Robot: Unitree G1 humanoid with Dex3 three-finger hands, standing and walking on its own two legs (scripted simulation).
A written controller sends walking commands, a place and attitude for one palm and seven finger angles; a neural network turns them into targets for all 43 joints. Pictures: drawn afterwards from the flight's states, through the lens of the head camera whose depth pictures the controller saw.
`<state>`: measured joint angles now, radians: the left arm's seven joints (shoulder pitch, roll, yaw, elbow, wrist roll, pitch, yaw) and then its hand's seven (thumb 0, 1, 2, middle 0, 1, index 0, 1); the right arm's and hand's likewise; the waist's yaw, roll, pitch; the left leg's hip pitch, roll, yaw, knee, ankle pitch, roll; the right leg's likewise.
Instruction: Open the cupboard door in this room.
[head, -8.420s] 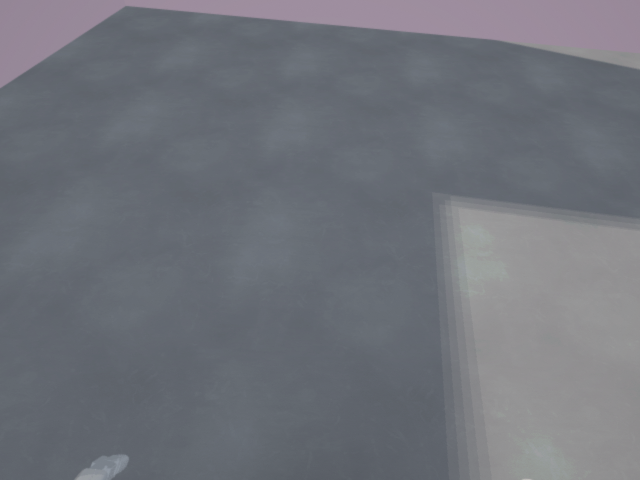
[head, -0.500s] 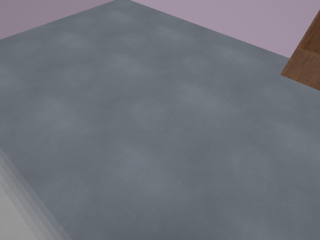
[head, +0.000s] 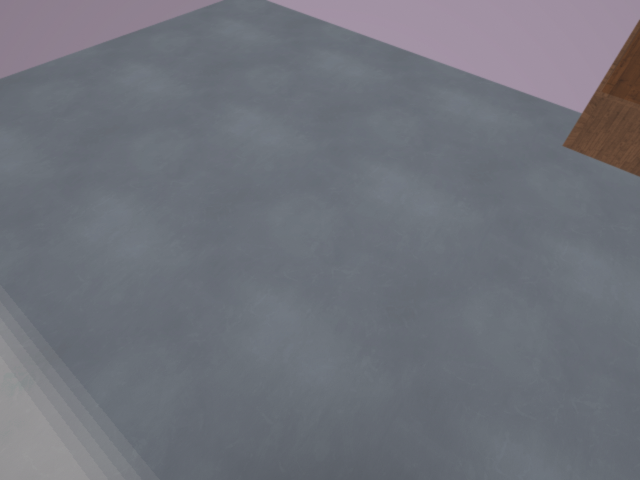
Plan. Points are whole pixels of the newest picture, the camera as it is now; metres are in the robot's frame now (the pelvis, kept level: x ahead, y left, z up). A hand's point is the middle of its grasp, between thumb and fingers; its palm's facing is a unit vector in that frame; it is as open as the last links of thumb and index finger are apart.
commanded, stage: stand and wait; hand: left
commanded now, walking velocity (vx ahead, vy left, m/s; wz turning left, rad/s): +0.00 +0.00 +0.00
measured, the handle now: out of the picture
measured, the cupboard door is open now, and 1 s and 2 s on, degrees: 0 0 0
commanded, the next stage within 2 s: turn or walk to find it in 0.20 s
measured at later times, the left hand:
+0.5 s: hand out of the picture +0.02 +0.17 -0.19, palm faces +0.13 -0.97 -0.19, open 7.3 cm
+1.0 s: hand out of the picture +0.06 +0.18 -0.15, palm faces +0.29 -0.92 -0.26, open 7.4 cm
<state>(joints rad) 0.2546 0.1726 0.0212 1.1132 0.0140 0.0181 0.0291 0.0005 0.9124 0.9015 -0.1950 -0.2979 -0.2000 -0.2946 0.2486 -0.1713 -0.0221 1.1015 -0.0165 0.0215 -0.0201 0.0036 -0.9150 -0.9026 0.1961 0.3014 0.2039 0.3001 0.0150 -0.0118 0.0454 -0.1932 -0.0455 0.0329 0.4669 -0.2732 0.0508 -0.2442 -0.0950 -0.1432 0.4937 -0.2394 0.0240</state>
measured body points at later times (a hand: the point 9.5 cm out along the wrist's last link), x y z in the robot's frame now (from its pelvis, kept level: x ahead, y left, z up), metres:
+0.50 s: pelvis -0.01 -0.02 -0.01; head +0.02 +0.00 +0.44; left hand +0.01 +0.22 -0.17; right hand +0.02 -0.25 -0.16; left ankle -0.01 +0.08 -0.74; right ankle +0.01 -0.13 -0.74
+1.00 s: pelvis -0.02 -0.05 +0.00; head +0.02 -0.05 +0.45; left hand +0.04 +0.23 -0.13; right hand +0.08 -0.28 -0.15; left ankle -0.01 +0.08 -0.74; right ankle +0.01 -0.18 -0.72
